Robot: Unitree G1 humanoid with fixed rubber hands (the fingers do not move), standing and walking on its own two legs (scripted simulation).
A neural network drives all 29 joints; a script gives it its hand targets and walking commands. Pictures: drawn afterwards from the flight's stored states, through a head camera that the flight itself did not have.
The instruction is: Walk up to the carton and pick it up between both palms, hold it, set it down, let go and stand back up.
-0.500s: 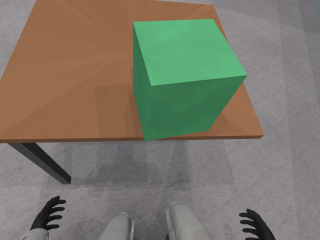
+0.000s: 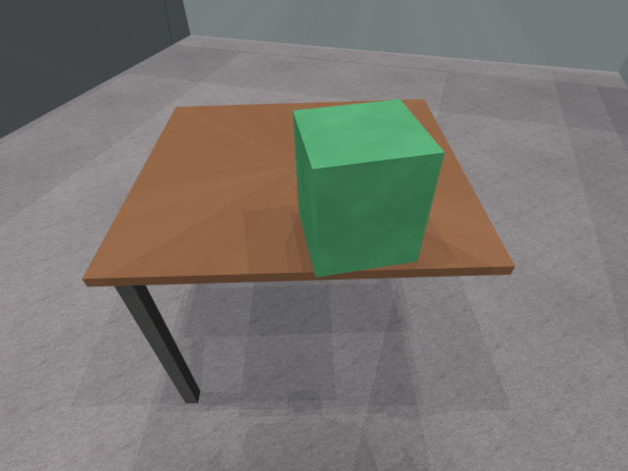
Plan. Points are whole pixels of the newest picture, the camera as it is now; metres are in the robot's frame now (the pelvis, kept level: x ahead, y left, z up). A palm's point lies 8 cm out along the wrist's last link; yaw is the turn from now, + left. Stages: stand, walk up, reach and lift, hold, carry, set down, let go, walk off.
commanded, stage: walk up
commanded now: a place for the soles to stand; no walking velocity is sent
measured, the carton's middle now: (357, 188) +0.62 -0.08 +0.03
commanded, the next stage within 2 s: none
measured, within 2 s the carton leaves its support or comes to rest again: neither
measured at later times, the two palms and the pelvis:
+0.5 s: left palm out of the picture +0.03 +0.21 -0.10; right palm out of the picture +0.02 -0.36 -0.13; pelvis -0.02 -0.07 -0.02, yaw +0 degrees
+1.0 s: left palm out of the picture +0.06 +0.21 -0.12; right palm (541, 449) +0.20 -0.30 -0.10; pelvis +0.04 -0.06 -0.01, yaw +4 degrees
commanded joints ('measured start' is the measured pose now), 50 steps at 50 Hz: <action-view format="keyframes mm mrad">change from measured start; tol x32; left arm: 1 -90 197 40 -103 3 -8 -8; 50 128 146 -17 -235 -43 -9 11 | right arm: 1 -15 -34 -9 -124 -14 -57 -10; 50 -153 -139 42 -90 4 -37 -34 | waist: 1 -5 -328 155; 16 -19 212 165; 23 64 -331 79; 50 -52 137 -18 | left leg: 1 128 32 95 -423 -33 9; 6 4 519 -796 -892 -632 367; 18 -90 231 -137 -683 -329 220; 25 -364 93 -41 237 -70 29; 37 -171 125 94 -107 102 19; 44 457 163 17 -433 522 138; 50 201 348 -146 -591 264 311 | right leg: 1 -187 -163 212 -306 -408 -156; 7 -440 -102 157 491 -155 14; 21 253 16 -63 -95 22 8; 25 -101 -465 798 -611 -768 -260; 40 19 -250 70 -212 491 -168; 44 -219 -153 -34 83 323 -47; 46 -185 -13 -33 372 -313 13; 50 -217 -34 26 251 -291 15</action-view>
